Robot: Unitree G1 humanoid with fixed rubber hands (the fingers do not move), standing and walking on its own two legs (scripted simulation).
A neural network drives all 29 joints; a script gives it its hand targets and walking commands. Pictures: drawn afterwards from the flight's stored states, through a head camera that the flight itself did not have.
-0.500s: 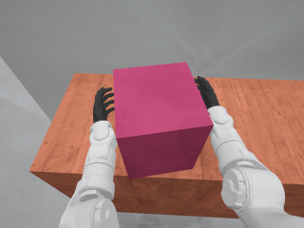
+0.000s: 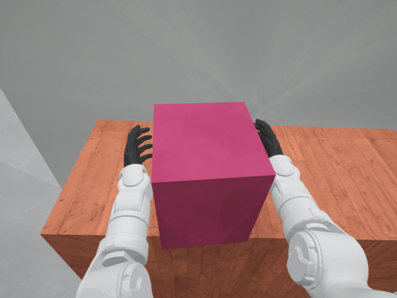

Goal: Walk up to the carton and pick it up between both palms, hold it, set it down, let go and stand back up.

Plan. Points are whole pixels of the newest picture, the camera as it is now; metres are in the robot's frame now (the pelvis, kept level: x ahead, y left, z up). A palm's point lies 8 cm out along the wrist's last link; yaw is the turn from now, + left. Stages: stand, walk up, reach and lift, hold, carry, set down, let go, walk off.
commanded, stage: reach and lift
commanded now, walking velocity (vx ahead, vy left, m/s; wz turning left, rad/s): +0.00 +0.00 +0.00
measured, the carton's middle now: (202, 176) +0.39 +0.04 +0.06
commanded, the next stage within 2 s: none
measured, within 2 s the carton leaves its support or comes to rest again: neither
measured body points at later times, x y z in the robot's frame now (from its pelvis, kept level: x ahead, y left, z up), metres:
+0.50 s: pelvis +0.01 +0.02 +0.00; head -0.02 +0.02 +0.45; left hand +0.40 +0.20 +0.13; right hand +0.43 -0.09 +0.14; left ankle +0.02 +0.15 -0.75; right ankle +0.03 -0.09 -0.75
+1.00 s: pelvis +0.00 +0.02 +0.00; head -0.07 +0.03 +0.45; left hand +0.38 +0.19 +0.18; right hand +0.40 -0.10 +0.18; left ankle +0.02 +0.15 -0.75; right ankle +0.03 -0.09 -0.75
